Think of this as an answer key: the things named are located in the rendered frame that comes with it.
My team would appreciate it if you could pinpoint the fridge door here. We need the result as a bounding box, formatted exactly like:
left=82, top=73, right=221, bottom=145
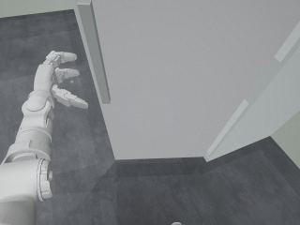
left=71, top=0, right=300, bottom=160

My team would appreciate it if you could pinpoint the robot left hand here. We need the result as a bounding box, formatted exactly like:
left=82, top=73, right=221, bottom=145
left=34, top=51, right=88, bottom=109

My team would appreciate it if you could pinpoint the left robot forearm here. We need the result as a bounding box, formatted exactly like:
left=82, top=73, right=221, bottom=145
left=0, top=90, right=55, bottom=167

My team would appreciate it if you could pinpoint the handle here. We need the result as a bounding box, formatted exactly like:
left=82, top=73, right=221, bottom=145
left=77, top=0, right=111, bottom=104

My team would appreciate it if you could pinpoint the left robot upper arm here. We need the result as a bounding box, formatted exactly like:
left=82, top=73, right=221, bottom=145
left=0, top=158, right=56, bottom=225

